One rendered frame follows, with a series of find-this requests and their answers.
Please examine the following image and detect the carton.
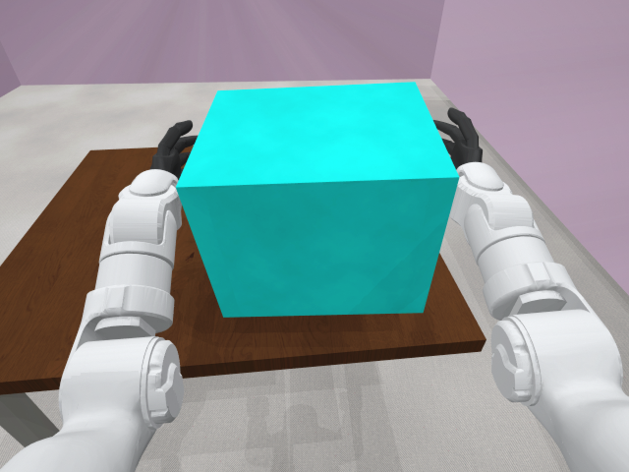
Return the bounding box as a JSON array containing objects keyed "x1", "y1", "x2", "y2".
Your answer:
[{"x1": 176, "y1": 82, "x2": 459, "y2": 318}]

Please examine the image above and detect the robot right hand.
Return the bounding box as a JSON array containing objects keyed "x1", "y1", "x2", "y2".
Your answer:
[{"x1": 433, "y1": 107, "x2": 483, "y2": 169}]

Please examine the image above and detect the left robot forearm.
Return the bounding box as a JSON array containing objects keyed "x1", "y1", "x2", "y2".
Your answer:
[{"x1": 59, "y1": 169, "x2": 182, "y2": 423}]

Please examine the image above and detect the right robot forearm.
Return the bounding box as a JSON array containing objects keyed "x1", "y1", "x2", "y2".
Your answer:
[{"x1": 449, "y1": 162, "x2": 623, "y2": 386}]

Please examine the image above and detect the robot left upper arm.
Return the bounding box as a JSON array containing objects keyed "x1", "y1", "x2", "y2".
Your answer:
[{"x1": 0, "y1": 336, "x2": 184, "y2": 472}]

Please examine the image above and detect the robot left hand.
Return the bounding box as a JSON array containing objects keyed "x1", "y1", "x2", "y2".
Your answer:
[{"x1": 149, "y1": 120, "x2": 198, "y2": 180}]

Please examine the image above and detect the table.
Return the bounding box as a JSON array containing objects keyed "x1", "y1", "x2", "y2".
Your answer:
[{"x1": 0, "y1": 146, "x2": 486, "y2": 447}]

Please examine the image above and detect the robot right upper arm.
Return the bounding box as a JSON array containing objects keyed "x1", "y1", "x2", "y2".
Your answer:
[{"x1": 491, "y1": 309, "x2": 629, "y2": 472}]

